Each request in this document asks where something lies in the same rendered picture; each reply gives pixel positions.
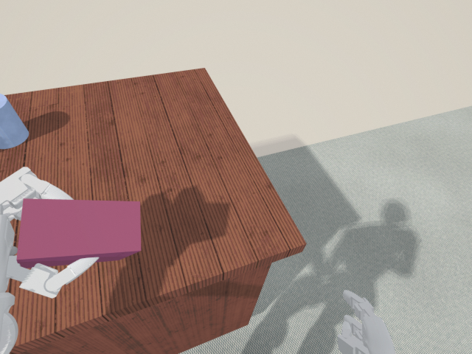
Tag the sponge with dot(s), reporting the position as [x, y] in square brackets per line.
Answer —
[55, 232]

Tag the robot left forearm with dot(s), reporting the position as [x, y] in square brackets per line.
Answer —
[8, 324]

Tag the table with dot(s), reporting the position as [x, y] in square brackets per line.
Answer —
[211, 221]

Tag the robot right hand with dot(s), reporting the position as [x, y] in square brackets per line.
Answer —
[370, 337]

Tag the robot left hand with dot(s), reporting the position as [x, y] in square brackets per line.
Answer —
[41, 279]

